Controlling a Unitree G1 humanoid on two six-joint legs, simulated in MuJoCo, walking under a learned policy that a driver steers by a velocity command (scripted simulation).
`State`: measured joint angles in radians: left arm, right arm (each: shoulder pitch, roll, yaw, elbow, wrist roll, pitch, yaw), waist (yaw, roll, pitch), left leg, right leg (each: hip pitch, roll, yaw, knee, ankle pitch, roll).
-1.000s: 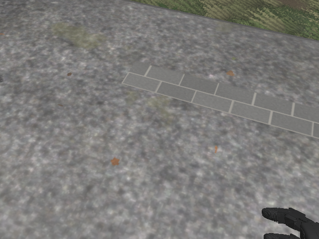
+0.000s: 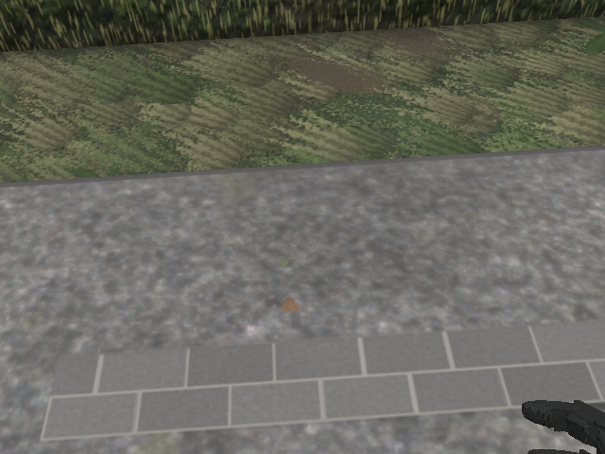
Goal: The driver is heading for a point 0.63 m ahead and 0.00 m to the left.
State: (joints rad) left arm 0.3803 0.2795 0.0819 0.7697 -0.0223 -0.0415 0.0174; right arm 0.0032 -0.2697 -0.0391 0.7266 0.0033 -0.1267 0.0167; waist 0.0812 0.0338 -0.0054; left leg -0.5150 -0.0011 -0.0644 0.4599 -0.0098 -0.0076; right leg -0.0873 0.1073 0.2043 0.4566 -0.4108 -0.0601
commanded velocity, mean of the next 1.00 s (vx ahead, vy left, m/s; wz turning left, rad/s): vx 0.45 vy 0.00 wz -0.11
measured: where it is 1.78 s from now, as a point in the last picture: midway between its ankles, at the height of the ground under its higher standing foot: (376, 392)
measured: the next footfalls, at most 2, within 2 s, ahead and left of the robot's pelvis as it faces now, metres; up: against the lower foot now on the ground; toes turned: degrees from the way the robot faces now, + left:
left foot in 0.02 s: +0.18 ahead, +0.13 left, +0.00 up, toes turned -4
right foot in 0.52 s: +0.41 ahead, -0.15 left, +0.00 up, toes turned -7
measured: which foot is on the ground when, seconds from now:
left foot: up 0.00-0.00, down 0.02-0.52, up 0.54-0.96, down 0.98-1.00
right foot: down 0.00-0.04, up 0.06-0.50, down 0.52-1.00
